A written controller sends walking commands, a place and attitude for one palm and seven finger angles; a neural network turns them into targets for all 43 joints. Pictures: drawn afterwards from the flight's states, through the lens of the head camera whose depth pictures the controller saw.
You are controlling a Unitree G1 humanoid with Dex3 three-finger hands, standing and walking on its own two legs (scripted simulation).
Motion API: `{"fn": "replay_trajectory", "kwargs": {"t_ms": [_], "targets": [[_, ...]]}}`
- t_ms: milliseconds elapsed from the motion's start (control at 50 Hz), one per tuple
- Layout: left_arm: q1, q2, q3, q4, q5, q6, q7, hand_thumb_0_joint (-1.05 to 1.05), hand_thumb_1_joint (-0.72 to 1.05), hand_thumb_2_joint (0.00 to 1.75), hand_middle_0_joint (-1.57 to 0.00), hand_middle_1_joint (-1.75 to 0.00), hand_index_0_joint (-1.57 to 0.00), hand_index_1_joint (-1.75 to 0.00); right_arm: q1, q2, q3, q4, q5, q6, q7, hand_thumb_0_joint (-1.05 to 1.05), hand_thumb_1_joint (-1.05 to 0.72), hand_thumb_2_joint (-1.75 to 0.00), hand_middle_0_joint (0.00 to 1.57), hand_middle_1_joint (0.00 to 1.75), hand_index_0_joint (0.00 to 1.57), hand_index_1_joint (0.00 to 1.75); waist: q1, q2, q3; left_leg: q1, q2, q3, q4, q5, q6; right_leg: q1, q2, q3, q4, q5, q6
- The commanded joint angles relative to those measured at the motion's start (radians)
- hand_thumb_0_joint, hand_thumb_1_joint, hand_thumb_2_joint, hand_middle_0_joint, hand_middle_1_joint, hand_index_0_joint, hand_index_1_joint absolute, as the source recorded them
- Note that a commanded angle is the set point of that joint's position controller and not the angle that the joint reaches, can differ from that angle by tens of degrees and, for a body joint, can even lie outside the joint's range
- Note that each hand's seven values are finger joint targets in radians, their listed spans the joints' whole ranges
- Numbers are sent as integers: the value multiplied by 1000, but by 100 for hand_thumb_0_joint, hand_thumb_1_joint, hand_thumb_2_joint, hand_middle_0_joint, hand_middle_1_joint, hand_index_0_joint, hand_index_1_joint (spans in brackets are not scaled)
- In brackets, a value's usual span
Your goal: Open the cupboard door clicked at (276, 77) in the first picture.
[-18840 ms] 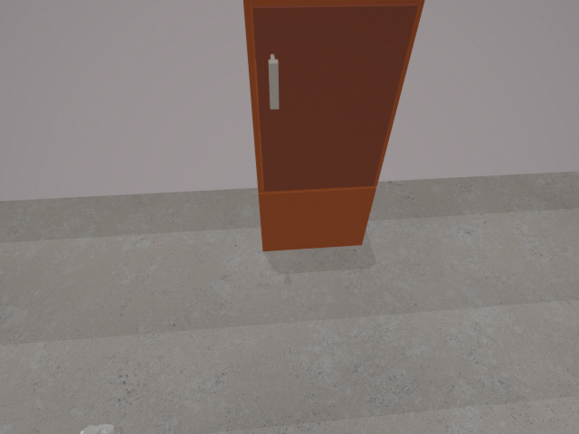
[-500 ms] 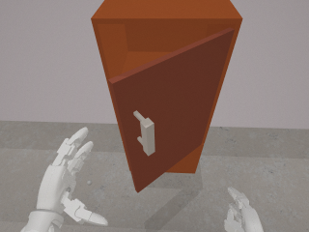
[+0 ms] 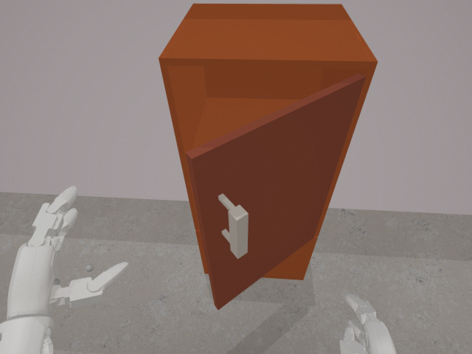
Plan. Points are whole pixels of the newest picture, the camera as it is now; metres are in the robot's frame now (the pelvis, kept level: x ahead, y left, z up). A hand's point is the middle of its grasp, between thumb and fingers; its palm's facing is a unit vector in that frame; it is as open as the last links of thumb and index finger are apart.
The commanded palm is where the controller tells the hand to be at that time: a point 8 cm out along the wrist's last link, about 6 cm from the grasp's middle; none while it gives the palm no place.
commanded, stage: draw the hand back to the body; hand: left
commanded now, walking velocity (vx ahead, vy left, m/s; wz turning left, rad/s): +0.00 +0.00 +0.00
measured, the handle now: (231, 225) +0.33 +0.05 +0.04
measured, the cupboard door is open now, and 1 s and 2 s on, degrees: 41 41 41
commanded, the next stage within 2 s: step back with the hand held close in 0.64 s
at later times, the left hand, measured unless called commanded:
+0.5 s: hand (62, 253) +0.19 +0.25 +0.15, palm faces +0.45 -0.80 -0.40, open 7.6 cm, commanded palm +0.14 +0.29 +0.17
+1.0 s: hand (61, 264) +0.17 +0.24 +0.16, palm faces +0.36 -0.79 -0.49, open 7.4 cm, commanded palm +0.12 +0.29 +0.18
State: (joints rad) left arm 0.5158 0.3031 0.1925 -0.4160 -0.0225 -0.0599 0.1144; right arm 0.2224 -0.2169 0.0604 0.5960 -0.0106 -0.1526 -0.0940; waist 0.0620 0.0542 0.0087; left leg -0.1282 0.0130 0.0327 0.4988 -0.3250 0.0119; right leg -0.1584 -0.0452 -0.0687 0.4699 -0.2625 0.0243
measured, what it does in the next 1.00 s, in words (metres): stands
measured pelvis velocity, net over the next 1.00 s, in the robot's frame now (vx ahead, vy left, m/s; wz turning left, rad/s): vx -0.03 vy -0.01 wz -0.02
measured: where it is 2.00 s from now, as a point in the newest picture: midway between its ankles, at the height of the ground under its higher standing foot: outside the picture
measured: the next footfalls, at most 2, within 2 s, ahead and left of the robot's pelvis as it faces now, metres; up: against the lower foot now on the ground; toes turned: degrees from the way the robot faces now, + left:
right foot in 1.96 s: -0.25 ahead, -0.12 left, +0.00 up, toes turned -1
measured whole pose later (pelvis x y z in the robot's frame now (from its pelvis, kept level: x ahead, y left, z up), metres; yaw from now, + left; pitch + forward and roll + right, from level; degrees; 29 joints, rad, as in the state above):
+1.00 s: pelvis -0.03 -0.01 +0.01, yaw -1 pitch -1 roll -1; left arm 0.53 0.37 0.37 -0.44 -0.04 -0.15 0.11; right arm 0.16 -0.25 0.00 0.58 0.00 -0.05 -0.09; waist 0.01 0.05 0.03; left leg -0.18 0.04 0.04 0.44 -0.24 0.00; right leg -0.21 -0.02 -0.06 0.38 -0.16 0.01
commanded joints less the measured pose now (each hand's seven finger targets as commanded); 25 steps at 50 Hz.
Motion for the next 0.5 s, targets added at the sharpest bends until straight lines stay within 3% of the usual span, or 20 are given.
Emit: {"fn": "replay_trajectory", "kwargs": {"t_ms": [0, 60, 140, 240, 280, 340, 360, 440, 480], "targets": [[-80, 147, 145, -210, -3, -67, 22, 0, 48, 72, -19, -30, -19, -30, -132, -101, -55, -144, -1, -54, -1, 0, -90, -90, 20, 30, 20, 30, 6, 10, -68, -14, 10, -20, -118, 367, -8, 100, 37, 1, -69, 241, -37], [-90, 165, 182, -196, -8, -68, 23, 0, 58, 76, -19, -30, -19, -30, -139, -104, -61, -136, -2, -45, 0, 0, -90, -90, 20, 30, 20, 30, 9, -17, -68, -3, 12, -17, -128, 382, -7, 119, 39, 2, -83, 264, -35], [-132, 202, 232, -206, -7, -73, 26, 0, 73, 82, -19, -30, -19, -30, -147, -107, -64, -122, -1, -39, 3, 0, -90, -90, 20, 30, 20, 30, 13, 54, -64, 12, 9, -17, -136, 407, -12, 130, 40, 7, -96, 272, -40], [-147, 231, 289, -191, -15, -77, 28, 0, 90, 90, -20, -30, -20, -30, -151, -109, -73, -113, 1, -35, 4, 0, -90, -90, 20, 30, 20, 30, 18, 33, -66, 31, 13, -12, -141, 438, -13, 137, 42, 8, -105, 298, -38], [-136, 175, 240, -162, -19, -74, 19, 0, 90, 90, -20, -30, -20, -30, -150, -107, -73, -113, 1, -30, 10, 0, -90, -90, 20, 30, 20, 30, 8, 10, -39, 29, 15, -11, -149, 416, -12, 118, 43, 4, -111, 278, -33], [-128, 181, 242, -125, -22, -71, 16, 0, 90, 90, -20, -30, -20, -30, -155, -115, -80, -112, 2, -23, 10, 0, -90, -90, 20, 30, 20, 30, 10, -36, -24, 22, 13, -9, -156, 364, -4, 117, 45, 6, -125, 261, -33], [-137, 171, 230, -137, -23, -72, 13, 0, 90, 90, -20, -30, -20, -30, -157, -114, -80, -117, 3, -19, 10, 0, -90, -90, 20, 30, 20, 30, 7, -35, -27, 24, 13, -7, -159, 347, -2, 114, 45, 10, -127, 248, -31], [-167, 222, 268, -180, -16, -85, 21, 0, 90, 90, -20, -30, -20, -30, -168, -111, -81, -113, 2, -24, 5, 0, -90, -90, 20, 30, 20, 30, 15, 12, -63, 35, 2, -5, -155, 325, 0, 134, 43, 19, -134, 242, -36], [-152, 212, 265, -194, -18, -90, 22, 0, 90, 90, -20, -30, -20, -30, -166, -103, -80, -113, 0, -29, 4, 0, -90, -90, 20, 30, 20, 30, 16, 20, -82, 43, 1, -3, -153, 344, -1, 141, 40, 19, -127, 261, -35]]}}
